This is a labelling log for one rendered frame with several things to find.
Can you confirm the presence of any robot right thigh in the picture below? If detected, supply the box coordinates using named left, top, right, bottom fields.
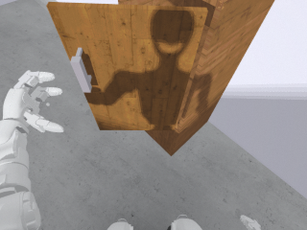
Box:
left=171, top=218, right=202, bottom=230

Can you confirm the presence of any cupboard door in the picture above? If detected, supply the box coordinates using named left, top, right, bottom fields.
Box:
left=46, top=2, right=208, bottom=130

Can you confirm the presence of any robot left upper arm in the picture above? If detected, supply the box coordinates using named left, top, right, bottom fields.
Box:
left=0, top=191, right=41, bottom=230

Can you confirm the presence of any robot left shin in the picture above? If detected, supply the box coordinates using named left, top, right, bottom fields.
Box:
left=117, top=218, right=127, bottom=222

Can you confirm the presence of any left robot forearm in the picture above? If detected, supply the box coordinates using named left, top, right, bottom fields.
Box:
left=0, top=119, right=32, bottom=198

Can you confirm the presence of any left robot hand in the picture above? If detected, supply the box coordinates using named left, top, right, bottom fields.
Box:
left=3, top=70, right=64, bottom=133

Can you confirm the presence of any right robot hand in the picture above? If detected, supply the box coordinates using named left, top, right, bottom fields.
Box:
left=240, top=215, right=262, bottom=230

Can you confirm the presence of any handle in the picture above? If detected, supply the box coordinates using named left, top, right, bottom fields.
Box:
left=70, top=47, right=92, bottom=93

